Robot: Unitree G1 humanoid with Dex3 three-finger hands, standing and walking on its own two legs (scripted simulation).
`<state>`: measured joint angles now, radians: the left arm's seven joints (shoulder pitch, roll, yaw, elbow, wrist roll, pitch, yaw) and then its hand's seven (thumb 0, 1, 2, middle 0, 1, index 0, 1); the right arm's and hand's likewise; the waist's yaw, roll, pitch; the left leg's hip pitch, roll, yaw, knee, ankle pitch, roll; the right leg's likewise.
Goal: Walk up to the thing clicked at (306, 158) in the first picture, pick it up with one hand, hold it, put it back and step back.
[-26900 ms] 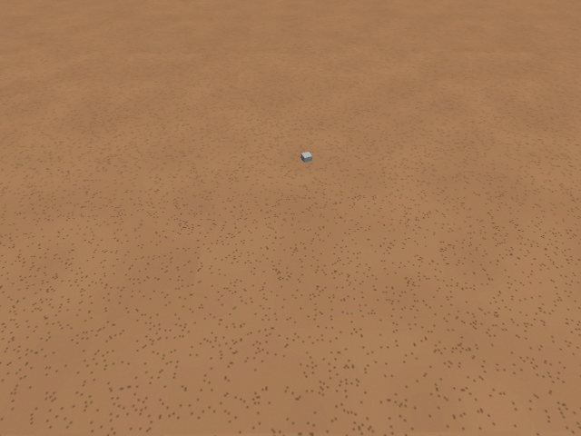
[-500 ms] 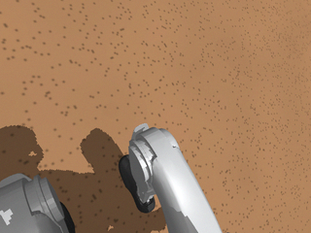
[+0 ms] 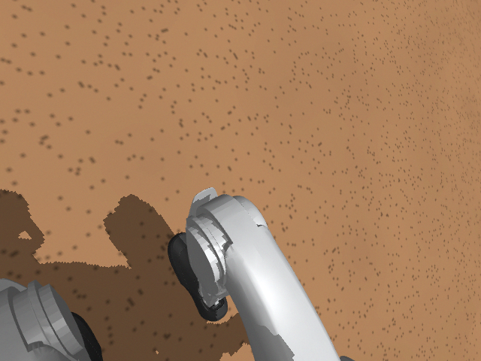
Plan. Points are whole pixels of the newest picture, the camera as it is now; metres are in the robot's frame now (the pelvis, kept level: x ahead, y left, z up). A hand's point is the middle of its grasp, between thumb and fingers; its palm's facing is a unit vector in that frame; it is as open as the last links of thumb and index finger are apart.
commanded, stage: rest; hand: left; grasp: from above
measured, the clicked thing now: out of the picture +0.48 +0.30 -0.30
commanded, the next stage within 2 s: open in 0.28 s
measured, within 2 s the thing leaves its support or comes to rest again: neither
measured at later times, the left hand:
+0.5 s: hand out of the picture +0.48 +0.27 -0.26, palm faces -0.31 -0.31 -0.90, open 6.3 cm
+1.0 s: hand out of the picture +0.48 +0.27 -0.26, palm faces -0.32 -0.31 -0.90, open 11.7 cm
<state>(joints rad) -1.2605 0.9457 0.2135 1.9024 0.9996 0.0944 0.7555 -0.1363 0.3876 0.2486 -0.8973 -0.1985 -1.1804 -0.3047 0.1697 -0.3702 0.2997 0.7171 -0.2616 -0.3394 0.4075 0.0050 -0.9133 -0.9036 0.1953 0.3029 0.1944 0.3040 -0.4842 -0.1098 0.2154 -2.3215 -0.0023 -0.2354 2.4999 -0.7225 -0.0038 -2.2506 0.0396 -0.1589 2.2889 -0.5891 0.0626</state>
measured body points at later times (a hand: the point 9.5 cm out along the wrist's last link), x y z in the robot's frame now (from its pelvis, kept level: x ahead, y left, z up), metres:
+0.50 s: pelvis +0.00 +0.00 +0.01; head +0.30 +0.10 +0.31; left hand +0.49 +0.28 -0.21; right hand -0.02 -0.23 -0.03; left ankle +0.06 +0.12 -0.28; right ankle +0.13 -0.12 -0.28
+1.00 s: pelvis -0.01 +0.00 +0.01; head +0.30 +0.11 +0.32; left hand +0.49 +0.29 -0.21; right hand -0.02 -0.23 -0.02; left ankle +0.06 +0.12 -0.28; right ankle +0.13 -0.12 -0.28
